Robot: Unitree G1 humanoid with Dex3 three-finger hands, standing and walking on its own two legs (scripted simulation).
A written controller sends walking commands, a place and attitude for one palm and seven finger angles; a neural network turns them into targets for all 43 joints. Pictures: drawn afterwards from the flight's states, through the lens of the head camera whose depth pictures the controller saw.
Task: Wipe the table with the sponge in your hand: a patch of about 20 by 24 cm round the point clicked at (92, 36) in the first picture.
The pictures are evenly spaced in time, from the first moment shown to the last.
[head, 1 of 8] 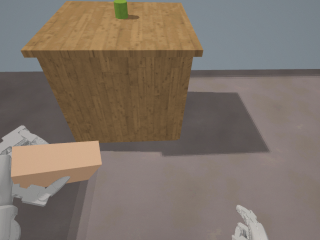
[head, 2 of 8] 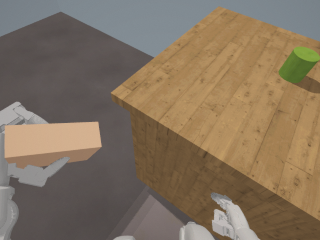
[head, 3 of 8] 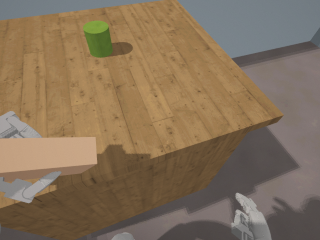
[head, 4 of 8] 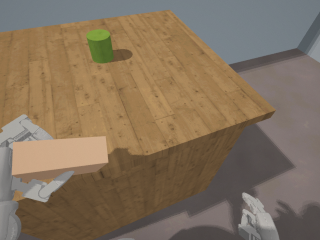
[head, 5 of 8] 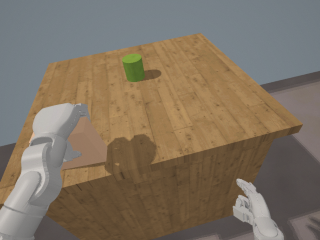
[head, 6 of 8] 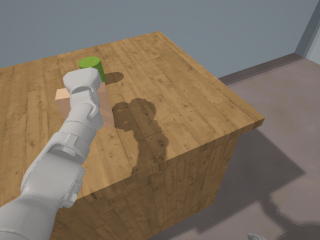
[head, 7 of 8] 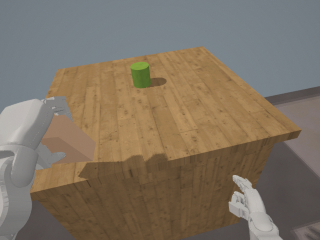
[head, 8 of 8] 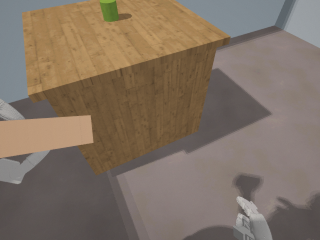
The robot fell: no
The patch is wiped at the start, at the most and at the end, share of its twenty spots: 0.00 1.00 1.00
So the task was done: yes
